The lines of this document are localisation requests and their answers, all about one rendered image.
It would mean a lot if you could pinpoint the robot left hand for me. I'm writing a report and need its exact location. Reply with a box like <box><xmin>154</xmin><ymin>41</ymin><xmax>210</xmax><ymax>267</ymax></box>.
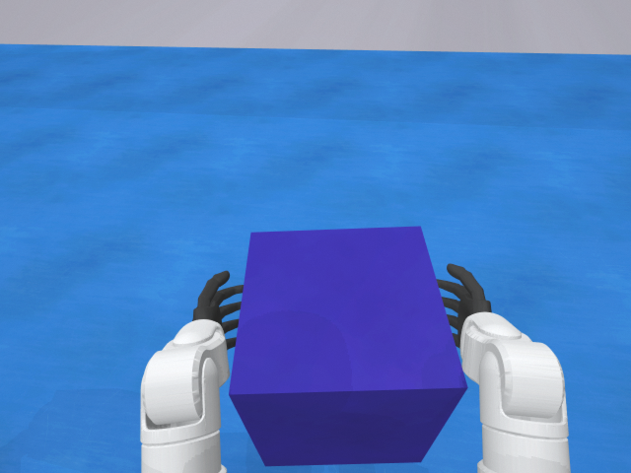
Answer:
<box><xmin>192</xmin><ymin>271</ymin><xmax>244</xmax><ymax>350</ymax></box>

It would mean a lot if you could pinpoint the robot right hand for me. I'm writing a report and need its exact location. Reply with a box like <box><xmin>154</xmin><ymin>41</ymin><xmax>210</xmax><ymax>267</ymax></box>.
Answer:
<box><xmin>437</xmin><ymin>263</ymin><xmax>492</xmax><ymax>348</ymax></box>

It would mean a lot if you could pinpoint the left robot forearm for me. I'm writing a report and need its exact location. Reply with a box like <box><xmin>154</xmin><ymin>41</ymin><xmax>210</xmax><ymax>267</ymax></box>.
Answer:
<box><xmin>140</xmin><ymin>319</ymin><xmax>230</xmax><ymax>473</ymax></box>

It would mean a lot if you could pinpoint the carton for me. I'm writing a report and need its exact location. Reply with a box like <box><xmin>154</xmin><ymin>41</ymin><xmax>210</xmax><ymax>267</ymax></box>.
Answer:
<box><xmin>229</xmin><ymin>226</ymin><xmax>468</xmax><ymax>466</ymax></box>

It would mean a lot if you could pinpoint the right robot forearm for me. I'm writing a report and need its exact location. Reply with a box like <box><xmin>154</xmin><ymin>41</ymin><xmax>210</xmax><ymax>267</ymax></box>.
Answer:
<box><xmin>460</xmin><ymin>312</ymin><xmax>571</xmax><ymax>473</ymax></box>

